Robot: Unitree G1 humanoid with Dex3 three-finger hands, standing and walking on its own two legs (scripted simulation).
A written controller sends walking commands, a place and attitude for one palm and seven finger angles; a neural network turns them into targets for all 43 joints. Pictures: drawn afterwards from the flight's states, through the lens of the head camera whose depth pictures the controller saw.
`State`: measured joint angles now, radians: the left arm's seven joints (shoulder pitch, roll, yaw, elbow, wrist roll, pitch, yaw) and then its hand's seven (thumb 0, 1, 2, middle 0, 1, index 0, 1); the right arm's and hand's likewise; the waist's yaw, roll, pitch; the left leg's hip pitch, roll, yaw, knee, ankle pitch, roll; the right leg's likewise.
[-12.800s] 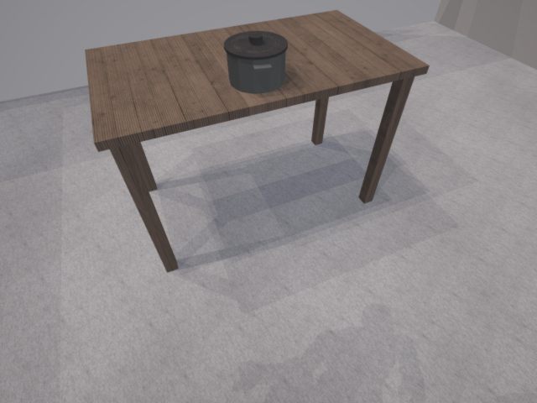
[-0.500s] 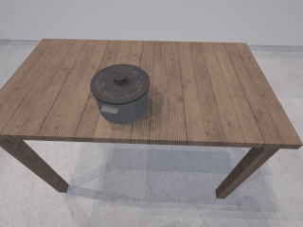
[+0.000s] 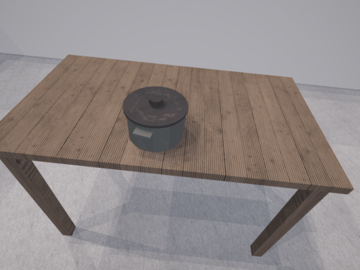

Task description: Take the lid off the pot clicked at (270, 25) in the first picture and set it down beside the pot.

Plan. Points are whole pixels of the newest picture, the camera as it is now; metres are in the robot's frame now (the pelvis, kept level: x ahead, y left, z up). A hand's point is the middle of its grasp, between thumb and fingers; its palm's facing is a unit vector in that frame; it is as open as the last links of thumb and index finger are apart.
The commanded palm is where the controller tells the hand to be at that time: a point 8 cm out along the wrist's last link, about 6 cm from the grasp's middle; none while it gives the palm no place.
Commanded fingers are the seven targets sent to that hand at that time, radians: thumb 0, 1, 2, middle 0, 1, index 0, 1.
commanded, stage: look again from close up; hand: left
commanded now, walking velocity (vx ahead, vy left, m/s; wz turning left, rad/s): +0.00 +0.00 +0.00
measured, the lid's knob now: (155, 99) +0.55 +0.12 +0.09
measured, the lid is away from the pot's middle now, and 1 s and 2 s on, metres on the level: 0.00 0.00 0.00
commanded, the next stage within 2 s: shuffle to correct the standing spot in 0.98 s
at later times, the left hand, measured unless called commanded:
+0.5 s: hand out of the picture -0.03 +0.20 -0.18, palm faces +0.03 -0.99 -0.15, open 7.3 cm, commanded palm none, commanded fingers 0.00 0.90 0.90 -0.20 -0.30 -0.20 -0.30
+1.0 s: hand out of the picture -0.06 +0.20 -0.18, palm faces +0.04 -0.99 -0.14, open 7.3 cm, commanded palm none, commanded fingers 0.00 0.90 0.90 -0.20 -0.30 -0.20 -0.30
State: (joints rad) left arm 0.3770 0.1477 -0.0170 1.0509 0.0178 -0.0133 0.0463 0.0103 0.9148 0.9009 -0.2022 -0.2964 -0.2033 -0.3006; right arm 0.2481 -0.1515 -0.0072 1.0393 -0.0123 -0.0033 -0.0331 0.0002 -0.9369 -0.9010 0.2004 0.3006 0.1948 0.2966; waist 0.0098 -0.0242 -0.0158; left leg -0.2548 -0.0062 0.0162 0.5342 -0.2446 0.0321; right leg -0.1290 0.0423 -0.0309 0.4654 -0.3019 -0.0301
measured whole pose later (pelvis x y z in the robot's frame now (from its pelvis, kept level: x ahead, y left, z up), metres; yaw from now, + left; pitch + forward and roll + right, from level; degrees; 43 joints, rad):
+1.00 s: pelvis -0.01 +0.05 +0.00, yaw +0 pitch -1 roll -1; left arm 0.40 0.14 -0.02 1.10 0.02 0.00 0.04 0.01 0.91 0.90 -0.20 -0.30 -0.20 -0.30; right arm 0.30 -0.13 -0.01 1.10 0.00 -0.01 -0.03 0.01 -0.92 -0.90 0.20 0.30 0.20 0.30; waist 0.02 -0.03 0.01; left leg -0.24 -0.08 0.05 0.41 -0.16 0.10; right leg -0.15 -0.03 -0.01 0.42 -0.25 0.03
